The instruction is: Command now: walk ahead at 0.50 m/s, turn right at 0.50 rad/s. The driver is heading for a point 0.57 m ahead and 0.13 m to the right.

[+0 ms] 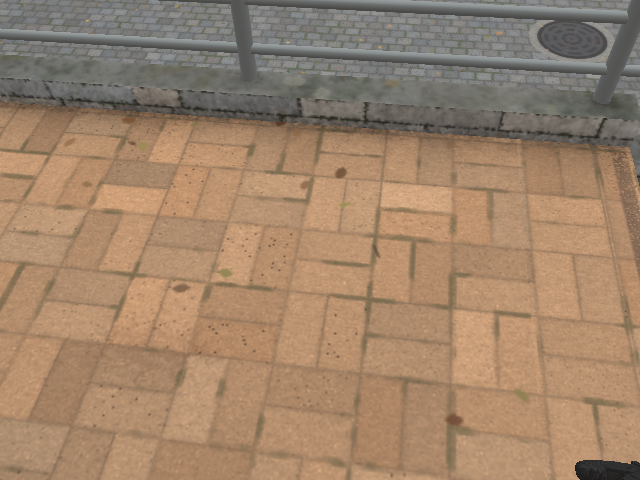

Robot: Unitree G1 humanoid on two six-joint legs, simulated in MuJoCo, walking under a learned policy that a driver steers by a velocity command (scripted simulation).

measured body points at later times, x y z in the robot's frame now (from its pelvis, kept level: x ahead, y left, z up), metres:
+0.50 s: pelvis +0.27 +0.03 +0.00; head +0.30 +0.02 +0.44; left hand +0.51 +0.24 -0.10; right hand +0.23 -0.26 -0.13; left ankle +0.25 +0.15 -0.75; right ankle +0.34 -0.16 -0.68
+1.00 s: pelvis +0.45 -0.11 +0.00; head +0.48 -0.15 +0.44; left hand +0.70 +0.06 -0.10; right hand +0.45 -0.42 -0.13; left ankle +0.62 +0.00 -0.68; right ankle +0.44 -0.18 -0.75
